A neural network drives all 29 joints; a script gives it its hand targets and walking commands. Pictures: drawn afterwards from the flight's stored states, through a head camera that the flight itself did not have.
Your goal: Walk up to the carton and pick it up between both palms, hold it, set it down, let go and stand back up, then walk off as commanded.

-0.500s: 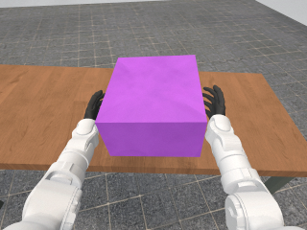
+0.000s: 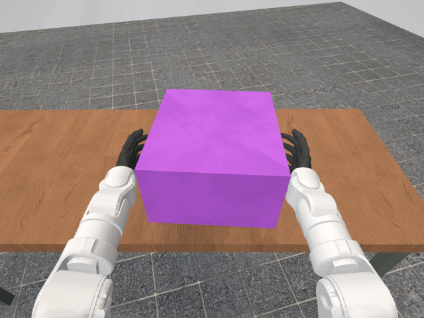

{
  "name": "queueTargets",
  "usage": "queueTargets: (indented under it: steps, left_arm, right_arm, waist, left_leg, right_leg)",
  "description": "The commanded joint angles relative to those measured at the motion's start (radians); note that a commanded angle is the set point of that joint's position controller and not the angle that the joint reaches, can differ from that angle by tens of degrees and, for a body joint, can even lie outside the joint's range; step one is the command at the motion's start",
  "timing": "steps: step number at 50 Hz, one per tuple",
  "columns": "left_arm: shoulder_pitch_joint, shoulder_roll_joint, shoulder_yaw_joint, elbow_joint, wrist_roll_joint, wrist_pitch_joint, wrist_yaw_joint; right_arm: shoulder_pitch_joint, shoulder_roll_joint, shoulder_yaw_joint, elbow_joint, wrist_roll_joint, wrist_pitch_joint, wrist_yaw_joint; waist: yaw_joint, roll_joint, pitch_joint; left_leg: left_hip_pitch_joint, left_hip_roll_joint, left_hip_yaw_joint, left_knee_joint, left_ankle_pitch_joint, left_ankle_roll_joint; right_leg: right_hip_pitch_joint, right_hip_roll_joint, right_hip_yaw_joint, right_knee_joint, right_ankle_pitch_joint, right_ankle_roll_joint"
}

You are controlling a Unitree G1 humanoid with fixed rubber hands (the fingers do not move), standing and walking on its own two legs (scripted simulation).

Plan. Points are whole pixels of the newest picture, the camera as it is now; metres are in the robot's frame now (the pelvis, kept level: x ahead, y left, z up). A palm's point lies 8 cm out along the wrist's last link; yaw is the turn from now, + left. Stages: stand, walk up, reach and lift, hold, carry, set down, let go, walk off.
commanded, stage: reach and lift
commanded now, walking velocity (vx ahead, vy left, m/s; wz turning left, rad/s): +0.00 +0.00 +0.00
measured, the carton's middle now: (215, 150) +0.44 -0.03 +0.09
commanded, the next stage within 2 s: hold in 1.22 s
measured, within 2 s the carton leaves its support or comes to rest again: neither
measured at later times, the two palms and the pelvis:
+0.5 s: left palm (123, 167) +0.36 +0.15 +0.14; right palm (310, 158) +0.34 -0.19 +0.14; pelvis -0.01 -0.01 +0.00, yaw +0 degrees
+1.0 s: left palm (124, 164) +0.36 +0.15 +0.14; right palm (310, 153) +0.35 -0.19 +0.15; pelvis -0.01 -0.01 +0.00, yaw +0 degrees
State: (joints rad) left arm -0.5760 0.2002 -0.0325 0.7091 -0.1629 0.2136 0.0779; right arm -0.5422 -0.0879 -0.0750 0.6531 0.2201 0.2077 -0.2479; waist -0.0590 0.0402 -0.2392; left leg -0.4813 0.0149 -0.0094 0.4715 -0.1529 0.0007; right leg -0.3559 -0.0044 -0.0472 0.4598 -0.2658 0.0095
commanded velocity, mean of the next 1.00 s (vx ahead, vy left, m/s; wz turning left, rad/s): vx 0.00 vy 0.00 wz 0.00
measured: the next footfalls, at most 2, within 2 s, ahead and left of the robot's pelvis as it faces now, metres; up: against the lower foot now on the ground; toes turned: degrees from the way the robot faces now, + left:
none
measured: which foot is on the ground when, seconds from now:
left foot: down 0.00-1.00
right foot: down 0.00-1.00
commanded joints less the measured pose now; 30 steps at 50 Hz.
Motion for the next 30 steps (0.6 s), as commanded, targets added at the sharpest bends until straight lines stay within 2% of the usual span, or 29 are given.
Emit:
queueTargets:
  steps: [1,3,4,5,6,7,8,9,10,11,12,13,14,15,16,17,18,19,20,21,22,24,25,26,27,29,30]
  left_arm:
    - [-0.735,-0.828,-0.288,-0.648,0.033,-0.025,-0.131]
    - [-0.749,-0.842,-0.313,-0.739,0.03,-0.008,-0.126]
    - [-0.721,-0.862,-0.362,-0.78,0.027,0.005,-0.12]
    - [-0.764,-0.809,-0.31,-0.745,0.054,0.024,-0.125]
    - [-0.765,-0.81,-0.296,-0.665,0.05,0.038,-0.132]
    - [-0.716,-0.83,-0.292,-0.657,0.063,0.051,-0.14]
    - [-0.705,-0.818,-0.264,-0.641,0.069,0.06,-0.145]
    - [-0.726,-0.815,-0.271,-0.697,0.069,0.063,-0.143]
    - [-0.744,-0.816,-0.279,-0.7,0.062,0.063,-0.144]
    - [-0.772,-0.82,-0.28,-0.738,0.054,0.057,-0.14]
    - [-0.741,-0.812,-0.274,-0.678,0.07,0.068,-0.144]
    - [-0.746,-0.826,-0.273,-0.718,0.07,0.073,-0.139]
    - [-0.772,-0.823,-0.279,-0.709,0.067,0.079,-0.14]
    - [-0.773,-0.817,-0.264,-0.727,0.079,0.076,-0.139]
    - [-0.756,-0.821,-0.269,-0.635,0.075,0.098,-0.146]
    - [-0.805,-0.814,-0.256,-0.674,0.074,0.091,-0.148]
    - [-0.756,-0.822,-0.256,-0.64,0.084,0.108,-0.149]
    - [-0.814,-0.792,-0.219,-0.597,0.089,0.106,-0.154]
    - [-0.818,-0.817,-0.238,-0.642,0.08,0.101,-0.156]
    - [-0.783,-0.797,-0.217,-0.598,0.094,0.11,-0.157]
    - [-0.847,-0.808,-0.244,-0.682,0.077,0.098,-0.152]
    - [-0.831,-0.794,-0.232,-0.628,0.084,0.108,-0.15]
    - [-0.904,-0.805,-0.261,-0.651,0.065,0.098,-0.149]
    - [-0.922,-0.814,-0.274,-0.702,0.059,0.099,-0.139]
    - [-0.865,-0.831,-0.274,-0.694,0.077,0.114,-0.131]
    - [-0.93,-0.789,-0.252,-0.638,0.076,0.116,-0.142]
    - [-0.919,-0.789,-0.236,-0.626,0.079,0.113,-0.14]
  right_arm:
    - [-0.828,0.692,0.62,-0.601,0.132,0.008,0.185]
    - [-0.814,0.702,0.61,-0.604,0.138,0.019,0.184]
    - [-0.833,0.692,0.623,-0.657,0.147,0.015,0.187]
    - [-0.781,0.679,0.581,-0.578,0.13,0.041,0.183]
    - [-0.791,0.668,0.547,-0.566,0.098,0.055,0.186]
    - [-0.823,0.664,0.559,-0.583,0.103,0.049,0.191]
    - [-0.863,0.682,0.567,-0.623,0.116,0.046,0.188]
    - [-0.833,0.701,0.584,-0.607,0.125,0.048,0.187]
    - [-0.86,0.709,0.583,-0.625,0.128,0.047,0.185]
    - [-0.845,0.717,0.581,-0.643,0.134,0.049,0.187]
    - [-0.883,0.704,0.58,-0.627,0.133,0.05,0.181]
    - [-0.866,0.707,0.578,-0.627,0.137,0.054,0.186]
    - [-0.867,0.71,0.568,-0.607,0.126,0.059,0.186]
    - [-0.865,0.707,0.566,-0.6,0.126,0.057,0.184]
    - [-0.894,0.68,0.535,-0.578,0.111,0.068,0.186]
    - [-0.887,0.706,0.528,-0.555,0.106,0.064,0.192]
    - [-0.876,0.68,0.519,-0.528,0.102,0.068,0.196]
    - [-0.926,0.68,0.502,-0.502,0.084,0.075,0.196]
    - [-0.9,0.706,0.502,-0.503,0.078,0.068,0.197]
    - [-0.889,0.703,0.495,-0.497,0.077,0.069,0.202]
    - [-0.891,0.702,0.502,-0.486,0.093,0.071,0.208]
    - [-0.924,0.705,0.5,-0.518,0.084,0.073,0.202]
    - [-0.965,0.72,0.499,-0.503,0.085,0.072,0.201]
    - [-0.901,0.718,0.492,-0.464,0.088,0.072,0.211]
    - [-0.882,0.689,0.479,-0.458,0.092,0.078,0.218]
    - [-0.927,0.69,0.46,-0.439,0.073,0.081,0.215]
    - [-0.927,0.71,0.457,-0.429,0.067,0.079,0.217]
  waist:
    - [0.087,-0.063,-0.519]
    - [0.066,-0.008,-0.533]
    - [0.059,0.005,-0.551]
    - [0.048,0.013,-0.499]
    - [0.033,-0.033,-0.41]
    - [0.055,-0.043,-0.417]
    - [0.075,-0.07,-0.426]
    - [0.086,-0.06,-0.475]
    - [0.085,-0.033,-0.457]
    - [0.077,-0.037,-0.483]
    - [0.069,-0.037,-0.456]
    - [0.087,-0.032,-0.463]
    - [0.073,-0.042,-0.451]
    - [0.066,-0.024,-0.462]
    - [0.053,-0.024,-0.38]
    - [0.072,-0.024,-0.394]
    - [0.066,-0.019,-0.364]
    - [0.067,-0.062,-0.305]
    - [0.072,-0.058,-0.369]
    - [0.07,-0.055,-0.351]
    - [0.069,-0.038,-0.382]
    - [0.065,-0.054,-0.376]
    - [0.066,-0.045,-0.382]
    - [0.06,0.006,-0.427]
    - [0.051,0.012,-0.388]
    - [0.051,-0.01,-0.348]
    - [0.054,-0.025,-0.364]
  left_leg:
    - [0.614,-0.054,-0.062,-0.018,0.524,-0.033]
    - [0.638,-0.046,-0.07,-0.015,0.53,-0.04]
    - [0.667,-0.043,-0.076,0.0,0.605,-0.053]
    - [0.666,-0.04,-0.073,-0.014,0.545,-0.05]
    - [0.617,-0.044,-0.063,-0.042,0.448,-0.042]
    - [0.626,-0.045,-0.058,-0.051,0.451,-0.038]
    - [0.599,-0.047,-0.053,-0.051,0.421,-0.022]
    - [0.61,-0.048,-0.048,-0.055,0.45,-0.027]
    - [0.591,-0.056,-0.043,-0.052,0.448,-0.03]
    - [0.608,-0.052,-0.048,-0.042,0.464,-0.027]
    - [0.608,-0.053,-0.049,-0.046,0.456,-0.028]
    - [0.616,-0.051,-0.046,-0.049,0.463,-0.03]
    - [0.623,-0.05,-0.048,-0.054,0.446,-0.026]
    - [0.636,-0.046,-0.047,-0.048,0.461,-0.028]
    - [0.609,-0.049,-0.043,-0.065,0.384,-0.026]
    - [0.606,-0.043,-0.043,-0.073,0.37,-0.019]
    - [0.629,-0.039,-0.043,-0.078,0.369,-0.02]
    - [0.59,-0.041,-0.035,-0.093,0.301,-0.004]
    - [0.602,-0.042,-0.035,-0.099,0.311,0.0]
    - [0.604,-0.041,-0.03,-0.093,0.328,-0.002]
    - [0.625,-0.035,-0.04,-0.091,0.34,-0.011]
    - [0.609,-0.041,-0.038,-0.091,0.308,-0.003]
    - [0.609,-0.04,-0.032,-0.096,0.283,-0.006]
    - [0.646,-0.033,-0.039,-0.088,0.32,-0.014]
    - [0.665,-0.027,-0.039,-0.086,0.334,-0.03]
    - [0.625,-0.03,-0.035,-0.101,0.24,-0.014]
    - [0.614,-0.031,-0.031,-0.101,0.24,-0.007]
  right_leg:
    - [0.191,0.079,0.081,-0.124,0.554,0.042]
    - [0.178,0.077,0.074,-0.117,0.532,0.034]
    - [0.162,0.079,0.072,-0.12,0.572,0.034]
    - [0.145,0.08,0.073,-0.132,0.5,0.028]
    - [0.136,0.076,0.074,-0.157,0.422,0.03]
    - [0.164,0.07,0.067,-0.15,0.472,0.034]
    - [0.18,0.07,0.073,-0.151,0.469,0.037]
    - [0.195,0.071,0.069,-0.138,0.518,0.043]
    - [0.195,0.066,0.075,-0.132,0.525,0.04]
    - [0.217,0.073,0.081,-0.127,0.544,0.042]
    - [0.216,0.068,0.081,-0.13,0.557,0.038]
    - [0.204,0.075,0.073,-0.131,0.525,0.04]
    - [0.195,0.074,0.071,-0.144,0.492,0.04]
    - [0.206,0.069,0.071,-0.141,0.517,0.036]
    - [0.179,0.067,0.073,-0.154,0.434,0.035]
    - [0.164,0.069,0.062,-0.162,0.387,0.036]
    - [0.13,0.068,0.061,-0.176,0.357,0.03]
    - [0.118,0.058,0.059,-0.187,0.296,0.03]
    - [0.142,0.059,0.059,-0.174,0.333,0.031]
    - [0.148,0.063,0.066,-0.173,0.347,0.034]
    - [0.146,0.068,0.059,-0.169,0.339,0.035]
    - [0.127,0.065,0.055,-0.179,0.306,0.028]
    - [0.113,0.059,0.061,-0.181,0.267,0.029]
    - [0.098,0.071,0.047,-0.171,0.269,0.026]
    - [0.086,0.072,0.041,-0.18,0.255,0.017]
    - [0.08,0.065,0.046,-0.193,0.185,0.02]
    - [0.083,0.064,0.044,-0.187,0.189,0.017]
